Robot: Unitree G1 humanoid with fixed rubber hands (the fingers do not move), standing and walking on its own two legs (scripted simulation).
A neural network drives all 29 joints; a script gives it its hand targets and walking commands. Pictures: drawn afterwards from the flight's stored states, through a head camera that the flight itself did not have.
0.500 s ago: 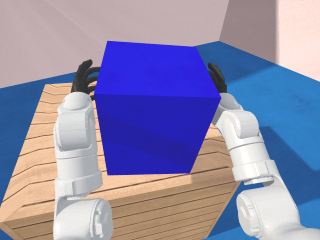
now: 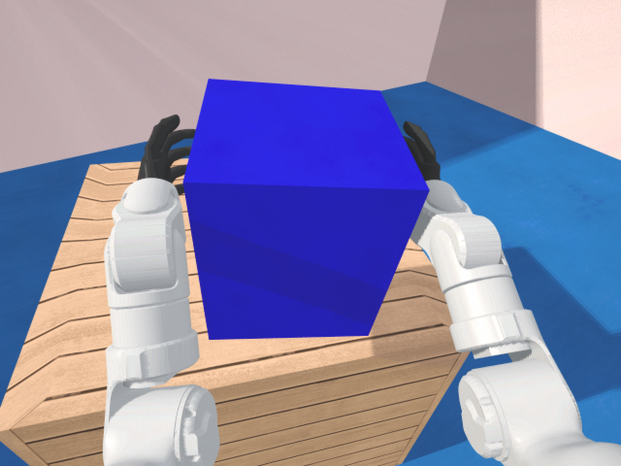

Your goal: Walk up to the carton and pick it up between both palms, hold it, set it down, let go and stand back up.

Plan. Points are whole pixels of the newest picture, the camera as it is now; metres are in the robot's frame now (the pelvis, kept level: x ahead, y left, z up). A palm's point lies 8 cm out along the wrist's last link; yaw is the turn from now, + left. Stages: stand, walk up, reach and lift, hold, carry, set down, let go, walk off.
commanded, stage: hold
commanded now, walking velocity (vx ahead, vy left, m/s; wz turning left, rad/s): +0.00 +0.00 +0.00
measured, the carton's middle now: (293, 216) +0.37 +0.01 +0.19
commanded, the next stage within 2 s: none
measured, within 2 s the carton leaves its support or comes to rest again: neither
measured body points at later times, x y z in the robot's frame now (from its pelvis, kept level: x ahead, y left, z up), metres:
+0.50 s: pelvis +0.01 +0.00 +0.00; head -0.04 +0.03 +0.45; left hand +0.37 +0.16 +0.24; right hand +0.39 -0.14 +0.23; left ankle +0.04 +0.09 -0.75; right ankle +0.01 -0.09 -0.75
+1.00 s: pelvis +0.00 +0.00 +0.00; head -0.04 +0.03 +0.45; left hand +0.37 +0.16 +0.24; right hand +0.38 -0.14 +0.23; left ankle +0.04 +0.09 -0.75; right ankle +0.01 -0.09 -0.75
